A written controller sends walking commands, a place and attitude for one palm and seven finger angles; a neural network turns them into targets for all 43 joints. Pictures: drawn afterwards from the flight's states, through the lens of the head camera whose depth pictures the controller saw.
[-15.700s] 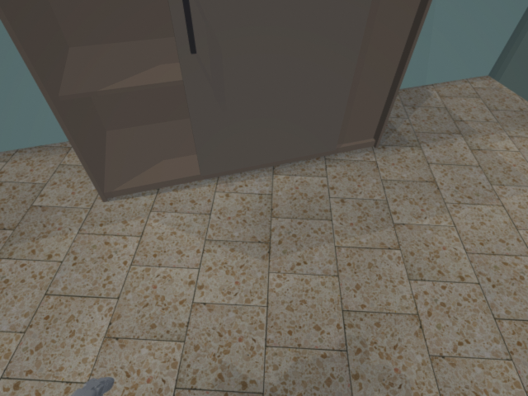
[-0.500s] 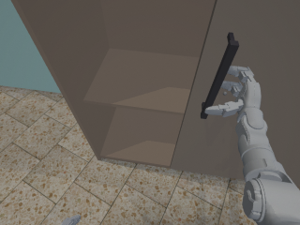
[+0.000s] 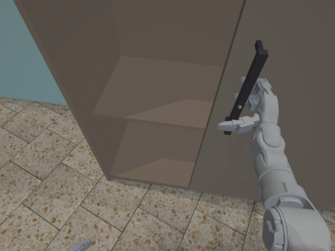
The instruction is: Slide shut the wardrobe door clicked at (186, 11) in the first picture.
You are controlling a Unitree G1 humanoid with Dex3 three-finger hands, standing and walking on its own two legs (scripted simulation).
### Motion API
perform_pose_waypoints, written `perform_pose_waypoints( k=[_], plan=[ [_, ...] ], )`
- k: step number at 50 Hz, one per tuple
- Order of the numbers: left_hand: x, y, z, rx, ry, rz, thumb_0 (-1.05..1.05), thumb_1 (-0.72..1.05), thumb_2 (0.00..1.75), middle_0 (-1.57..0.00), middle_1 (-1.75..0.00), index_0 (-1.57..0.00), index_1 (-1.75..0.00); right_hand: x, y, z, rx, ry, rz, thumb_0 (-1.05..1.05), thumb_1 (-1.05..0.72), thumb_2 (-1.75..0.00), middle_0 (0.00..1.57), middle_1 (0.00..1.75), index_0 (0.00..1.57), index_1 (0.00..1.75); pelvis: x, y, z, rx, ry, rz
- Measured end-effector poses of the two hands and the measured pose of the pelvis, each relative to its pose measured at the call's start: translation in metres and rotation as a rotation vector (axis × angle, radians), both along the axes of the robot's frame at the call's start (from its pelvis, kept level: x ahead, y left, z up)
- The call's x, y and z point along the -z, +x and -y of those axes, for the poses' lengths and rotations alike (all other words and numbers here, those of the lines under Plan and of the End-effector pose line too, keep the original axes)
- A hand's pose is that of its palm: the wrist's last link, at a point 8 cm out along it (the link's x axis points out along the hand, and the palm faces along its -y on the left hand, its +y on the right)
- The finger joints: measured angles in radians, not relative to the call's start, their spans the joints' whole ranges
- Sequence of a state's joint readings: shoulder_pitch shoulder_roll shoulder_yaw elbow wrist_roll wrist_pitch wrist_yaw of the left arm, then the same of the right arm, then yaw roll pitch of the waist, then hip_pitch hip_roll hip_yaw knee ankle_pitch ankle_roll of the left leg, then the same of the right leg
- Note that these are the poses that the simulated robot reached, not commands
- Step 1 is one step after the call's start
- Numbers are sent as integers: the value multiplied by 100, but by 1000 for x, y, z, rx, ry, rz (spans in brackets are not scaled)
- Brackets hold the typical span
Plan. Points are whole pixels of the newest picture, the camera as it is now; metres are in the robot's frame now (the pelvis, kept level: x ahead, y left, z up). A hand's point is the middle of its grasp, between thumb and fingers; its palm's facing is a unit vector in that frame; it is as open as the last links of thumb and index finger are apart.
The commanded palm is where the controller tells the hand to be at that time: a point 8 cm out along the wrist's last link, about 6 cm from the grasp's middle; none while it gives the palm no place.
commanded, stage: slide the fingers in behind the handle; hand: right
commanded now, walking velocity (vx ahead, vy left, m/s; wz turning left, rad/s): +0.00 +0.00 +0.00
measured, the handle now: (240, 95) +0.50 -0.12 +0.10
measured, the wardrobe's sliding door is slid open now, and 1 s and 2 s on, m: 0.48 0.48 0.48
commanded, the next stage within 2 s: grip the handle and tug to test in 0.58 s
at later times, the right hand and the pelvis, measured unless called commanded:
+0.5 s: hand (236, 106) +0.45 -0.10 +0.11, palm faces +0.05 +1.00 +0.00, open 14.0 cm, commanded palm +0.42 -0.15 +0.11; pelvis -0.01 +0.00 +0.00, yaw +0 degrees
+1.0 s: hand (239, 108) +0.44 -0.11 +0.11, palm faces +0.04 +1.00 +0.00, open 11.5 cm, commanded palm +0.42 -0.16 +0.11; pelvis +0.00 +0.00 +0.00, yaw +0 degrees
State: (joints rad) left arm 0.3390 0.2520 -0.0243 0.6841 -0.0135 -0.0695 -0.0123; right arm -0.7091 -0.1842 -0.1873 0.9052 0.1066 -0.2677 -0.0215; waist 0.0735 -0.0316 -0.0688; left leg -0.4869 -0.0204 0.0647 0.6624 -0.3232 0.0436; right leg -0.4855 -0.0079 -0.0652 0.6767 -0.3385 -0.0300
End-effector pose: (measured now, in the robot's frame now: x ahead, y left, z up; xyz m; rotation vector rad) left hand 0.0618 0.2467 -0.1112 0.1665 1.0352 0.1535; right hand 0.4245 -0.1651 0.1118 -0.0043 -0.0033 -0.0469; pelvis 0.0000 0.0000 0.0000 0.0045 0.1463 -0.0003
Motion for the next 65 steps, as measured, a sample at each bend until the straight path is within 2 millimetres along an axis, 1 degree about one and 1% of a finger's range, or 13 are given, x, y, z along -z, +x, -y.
perform_pose_waypoints(
  k=[7, 18, 31, 39, 43, 48, 57, 65],
  plan=[
    [0, -4, -5, -5, 5, -1, 1, 90, 89, -20, -30, -20, -30, -1, 2, -8, -3, 3, 0, -1, 50, -30, 30, 120, 30, 120, 0, -2, -3, -3, -3, -3],
    [-1, -11, -10, -18, 9, -3, 1, 90, 89, -20, -30, -20, -30, 0, -2, -6, 4, -6, -1, -1, 50, -30, 30, 120, 30, 120, 0, -5, -6, -6, -3, 3],
    [-1, -14, -7, -19, 8, -5, 1, 90, 89, -20, -30, -20, -30, -1, 3, -8, 0, 1, 3, -1, 50, -30, 30, 120, 30, 120, 0, -6, -3, -8, -3, -6],
    [-1, -14, -3, -19, 2, -10, 1, 90, 89, -20, -30, -20, -30, -1, 0, -6, 0, 4, 9, -1, 47, -31, 30, 120, 31, 121, 0, -4, 0, -10, -2, -3],
    [-1, -12, -1, -18, 4, -5, 1, 90, 89, -20, -30, -20, -30, 1, -2, -3, 5, 3, 8, -1, 39, -35, 31, 121, 32, 122, 0, -3, 1, -10, 0, -1],
    [-2, -8, 0, -13, 6, 3, 1, 90, 89, -20, -30, -20, -30, 0, -4, -1, 0, -4, 12, -1, 21, -42, 33, 124, 33, 124, 0, -4, 3, -6, 2, 3],
    [-2, -3, 3, -4, 9, 14, 1, 90, 89, -20, -30, -20, -30, -1, -1, -2, -6, -5, 8, 0, -18, -59, 37, 129, 38, 130, 0, -4, 5, -2, 2, 0],
    [1, -7, 5, 1, 1, -5, 1, 90, 89, -20, -30, -20, -30, 2, 4, -14, -18, -2, -5, 1, -55, -75, 41, 135, 42, 135, 2, -4, 6, 1, 1, -10]
  ],
)
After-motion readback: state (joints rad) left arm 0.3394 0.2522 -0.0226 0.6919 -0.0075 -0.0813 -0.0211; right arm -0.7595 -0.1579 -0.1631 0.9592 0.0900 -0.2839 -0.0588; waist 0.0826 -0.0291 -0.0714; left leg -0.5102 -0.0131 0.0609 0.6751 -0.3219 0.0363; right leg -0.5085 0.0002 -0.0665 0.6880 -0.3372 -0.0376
